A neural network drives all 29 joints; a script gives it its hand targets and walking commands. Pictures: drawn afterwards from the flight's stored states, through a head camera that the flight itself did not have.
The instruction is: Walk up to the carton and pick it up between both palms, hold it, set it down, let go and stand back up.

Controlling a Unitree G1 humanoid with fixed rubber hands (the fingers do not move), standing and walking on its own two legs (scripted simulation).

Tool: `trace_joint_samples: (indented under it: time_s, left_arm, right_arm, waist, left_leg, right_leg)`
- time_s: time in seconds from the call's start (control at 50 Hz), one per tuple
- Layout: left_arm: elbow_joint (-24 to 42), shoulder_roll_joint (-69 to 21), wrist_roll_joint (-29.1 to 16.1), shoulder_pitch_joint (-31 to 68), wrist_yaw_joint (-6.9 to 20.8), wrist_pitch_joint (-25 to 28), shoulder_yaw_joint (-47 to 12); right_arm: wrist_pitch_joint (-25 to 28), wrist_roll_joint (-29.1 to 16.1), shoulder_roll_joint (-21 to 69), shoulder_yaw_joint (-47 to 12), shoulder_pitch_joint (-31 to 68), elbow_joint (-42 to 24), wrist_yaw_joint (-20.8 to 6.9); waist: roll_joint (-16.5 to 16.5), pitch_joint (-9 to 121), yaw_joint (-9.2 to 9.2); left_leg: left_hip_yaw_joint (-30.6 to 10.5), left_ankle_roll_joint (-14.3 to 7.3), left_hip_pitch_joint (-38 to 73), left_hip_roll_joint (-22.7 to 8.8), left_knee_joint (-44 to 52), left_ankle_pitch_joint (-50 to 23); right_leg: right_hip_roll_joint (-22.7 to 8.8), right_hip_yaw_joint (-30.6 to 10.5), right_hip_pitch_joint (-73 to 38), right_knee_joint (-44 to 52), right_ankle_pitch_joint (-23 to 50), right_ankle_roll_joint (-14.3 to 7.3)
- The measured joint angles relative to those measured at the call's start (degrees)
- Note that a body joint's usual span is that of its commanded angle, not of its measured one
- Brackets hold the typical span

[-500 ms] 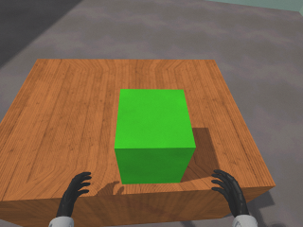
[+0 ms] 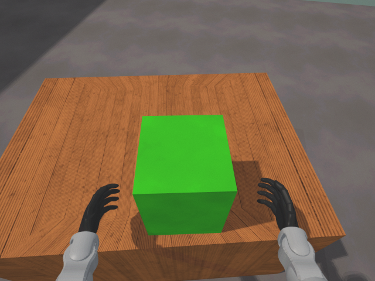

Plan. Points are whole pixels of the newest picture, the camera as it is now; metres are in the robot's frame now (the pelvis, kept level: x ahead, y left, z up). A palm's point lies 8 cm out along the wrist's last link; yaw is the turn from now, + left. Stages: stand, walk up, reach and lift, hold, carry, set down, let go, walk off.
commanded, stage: reach and lift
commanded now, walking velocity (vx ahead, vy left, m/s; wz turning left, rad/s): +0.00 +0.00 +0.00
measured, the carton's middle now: (183, 177) +0.38 +0.03 -0.05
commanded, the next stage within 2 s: none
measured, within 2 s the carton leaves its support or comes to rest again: neither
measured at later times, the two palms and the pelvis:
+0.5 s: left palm (89, 182) +0.32 +0.24 +0.02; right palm (265, 176) +0.33 -0.16 +0.03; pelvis +0.01 +0.02 +0.00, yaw +0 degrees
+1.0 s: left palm (91, 145) +0.39 +0.24 +0.07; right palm (252, 147) +0.39 -0.13 +0.06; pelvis +0.00 +0.02 +0.00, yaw +0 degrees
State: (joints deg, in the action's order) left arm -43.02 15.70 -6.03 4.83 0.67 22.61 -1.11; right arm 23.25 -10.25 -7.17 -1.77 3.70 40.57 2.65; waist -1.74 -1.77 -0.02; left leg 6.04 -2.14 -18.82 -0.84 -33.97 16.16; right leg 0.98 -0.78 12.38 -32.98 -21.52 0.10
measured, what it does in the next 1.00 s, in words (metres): stands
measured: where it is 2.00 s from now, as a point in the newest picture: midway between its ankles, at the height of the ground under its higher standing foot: outside the picture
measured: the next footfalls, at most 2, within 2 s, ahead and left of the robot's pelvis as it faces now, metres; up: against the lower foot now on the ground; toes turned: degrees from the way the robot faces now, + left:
none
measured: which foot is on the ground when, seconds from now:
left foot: down 0.00-1.00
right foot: down 0.00-1.00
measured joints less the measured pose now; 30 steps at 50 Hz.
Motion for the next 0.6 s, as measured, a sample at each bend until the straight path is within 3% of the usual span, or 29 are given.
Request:
trace_joint_samples:
  time_s: [0.3,0.6]
  left_arm:
    - [-0.01,0.00,-0.95,6.11,-0.81,-5.96,0.00]
    - [-0.42,0.00,-1.72,17.25,-1.95,-15.83,0.02]
  right_arm:
    - [-5.66,-2.46,0.00,0.00,8.35,0.07,0.45]
    - [-14.39,-3.41,0.00,-0.01,19.93,5.62,1.40]
  waist:
    - [0.46,1.73,0.00]
    - [1.57,3.81,0.00]
  left_leg:
    - [0.00,-0.19,-0.86,0.00,0.04,0.43]
    - [-0.01,-0.82,-1.72,0.00,0.54,-0.21]
  right_leg:
    - [0.00,0.00,0.00,1.93,0.63,0.00]
    - [0.02,0.00,0.00,4.33,2.39,0.31]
